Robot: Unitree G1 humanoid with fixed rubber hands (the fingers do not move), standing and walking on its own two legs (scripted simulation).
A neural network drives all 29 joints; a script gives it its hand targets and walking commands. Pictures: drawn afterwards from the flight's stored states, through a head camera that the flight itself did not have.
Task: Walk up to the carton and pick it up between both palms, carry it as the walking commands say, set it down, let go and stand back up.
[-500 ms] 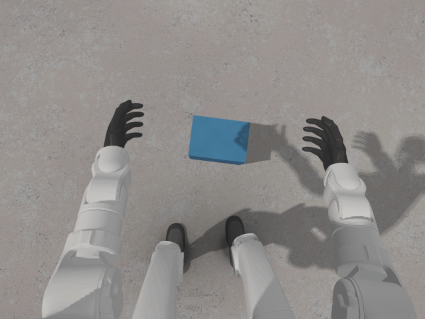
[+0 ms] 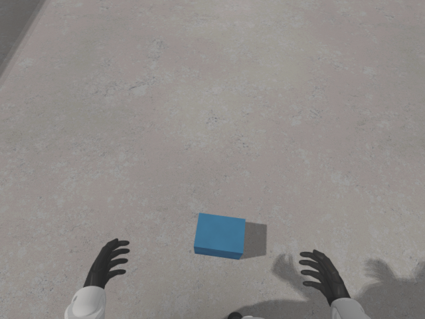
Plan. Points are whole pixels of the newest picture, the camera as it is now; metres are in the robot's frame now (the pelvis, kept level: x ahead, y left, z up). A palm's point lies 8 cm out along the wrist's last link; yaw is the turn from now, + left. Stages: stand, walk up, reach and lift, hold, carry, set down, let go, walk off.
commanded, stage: let go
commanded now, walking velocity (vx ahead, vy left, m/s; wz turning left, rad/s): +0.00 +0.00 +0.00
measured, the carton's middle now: (219, 236) +0.43 -0.05 -0.70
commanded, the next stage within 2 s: stand in 0.54 s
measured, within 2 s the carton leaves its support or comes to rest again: neither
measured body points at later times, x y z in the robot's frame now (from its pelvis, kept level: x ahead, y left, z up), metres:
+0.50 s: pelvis +0.00 +0.01 +0.00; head +0.03 +0.01 +0.45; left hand +0.17 +0.24 -0.08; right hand +0.18 -0.22 -0.08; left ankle -0.03 +0.13 -0.74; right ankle -0.01 -0.12 -0.74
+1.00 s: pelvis +0.06 +0.02 -0.01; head +0.07 +0.01 +0.44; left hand +0.11 +0.27 -0.14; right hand +0.09 -0.25 -0.15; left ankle -0.03 +0.13 -0.74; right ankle -0.01 -0.12 -0.74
